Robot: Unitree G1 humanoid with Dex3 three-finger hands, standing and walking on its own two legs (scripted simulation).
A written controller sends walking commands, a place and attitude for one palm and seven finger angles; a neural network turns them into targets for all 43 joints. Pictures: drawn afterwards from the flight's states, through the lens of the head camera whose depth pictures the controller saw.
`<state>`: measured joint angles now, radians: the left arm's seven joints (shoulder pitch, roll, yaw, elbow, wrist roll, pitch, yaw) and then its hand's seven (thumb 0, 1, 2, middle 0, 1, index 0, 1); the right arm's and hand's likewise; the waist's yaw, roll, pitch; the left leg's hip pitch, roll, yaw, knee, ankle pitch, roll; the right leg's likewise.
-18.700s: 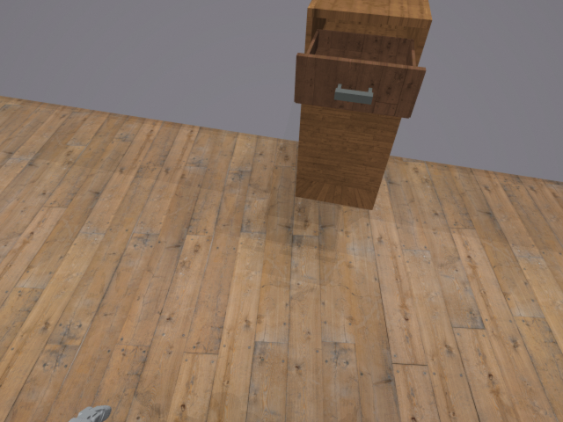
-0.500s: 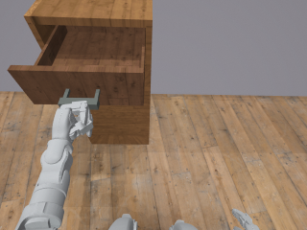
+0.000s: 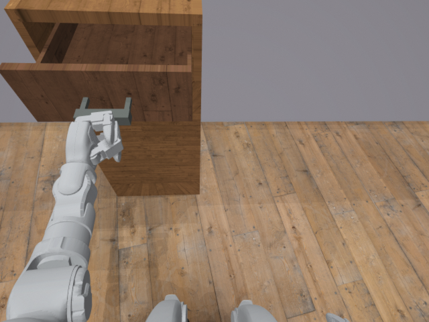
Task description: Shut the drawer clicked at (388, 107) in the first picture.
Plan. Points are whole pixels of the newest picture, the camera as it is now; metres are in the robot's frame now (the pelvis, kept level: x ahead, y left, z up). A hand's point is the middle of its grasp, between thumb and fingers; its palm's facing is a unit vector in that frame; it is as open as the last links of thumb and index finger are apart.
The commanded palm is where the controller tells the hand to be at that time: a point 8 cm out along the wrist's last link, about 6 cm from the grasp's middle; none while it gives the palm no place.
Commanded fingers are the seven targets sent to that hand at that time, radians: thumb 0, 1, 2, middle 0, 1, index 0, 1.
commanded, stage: push the drawer shut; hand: left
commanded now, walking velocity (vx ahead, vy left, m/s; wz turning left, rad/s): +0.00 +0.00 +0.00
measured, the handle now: (105, 109) +0.51 +0.22 +0.07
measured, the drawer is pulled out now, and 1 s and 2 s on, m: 0.15 0.02 0.00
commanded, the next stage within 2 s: pull the fist back off the drawer in 1.58 s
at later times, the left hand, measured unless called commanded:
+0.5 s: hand (124, 114) +0.50 +0.18 +0.06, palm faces +0.06 -1.00 -0.02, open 3.0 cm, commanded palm +0.49 +0.22 +0.07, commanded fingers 0.00 0.90 0.90 -1.40 -1.60 -1.40 -1.60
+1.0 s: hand (126, 93) +0.56 +0.18 +0.06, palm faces +0.05 -1.00 -0.01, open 3.1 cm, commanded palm +0.55 +0.22 +0.07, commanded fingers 0.00 0.90 0.90 -1.40 -1.60 -1.40 -1.60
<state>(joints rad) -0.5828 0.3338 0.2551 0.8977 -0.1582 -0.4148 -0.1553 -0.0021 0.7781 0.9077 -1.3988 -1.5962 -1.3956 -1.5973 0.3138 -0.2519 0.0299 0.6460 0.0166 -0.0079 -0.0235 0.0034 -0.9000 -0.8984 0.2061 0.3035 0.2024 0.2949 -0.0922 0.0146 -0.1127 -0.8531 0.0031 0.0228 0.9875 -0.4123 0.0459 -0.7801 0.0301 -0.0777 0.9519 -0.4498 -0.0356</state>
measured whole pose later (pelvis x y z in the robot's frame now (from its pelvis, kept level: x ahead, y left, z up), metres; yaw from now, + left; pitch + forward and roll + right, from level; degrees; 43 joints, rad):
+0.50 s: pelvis +0.00 +0.00 -0.01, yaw -1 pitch +20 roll -3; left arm -0.85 0.46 0.36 1.16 -0.09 -0.42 -0.16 -0.01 0.80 0.93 -1.40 -1.60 -1.40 -1.60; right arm 0.37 -0.26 0.04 0.65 0.00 0.04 -0.01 0.00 -0.90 -0.90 0.21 0.30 0.20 0.29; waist -0.16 0.02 -0.12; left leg -0.97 0.02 0.02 1.04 -0.43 0.04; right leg -0.89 0.05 -0.08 0.99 -0.46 -0.04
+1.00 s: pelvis +0.01 +0.00 -0.01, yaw -2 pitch +24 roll -4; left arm -1.03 0.59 0.42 1.28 -0.03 -0.38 -0.16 0.01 0.77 0.90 -1.40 -1.60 -1.39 -1.60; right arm 0.41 -0.26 0.06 0.63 -0.03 0.07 0.01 0.00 -0.90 -0.90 0.21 0.30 0.20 0.29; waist -0.23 0.03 -0.11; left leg -1.05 0.04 0.01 1.07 -0.45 0.05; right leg -0.96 0.06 -0.09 0.98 -0.45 -0.03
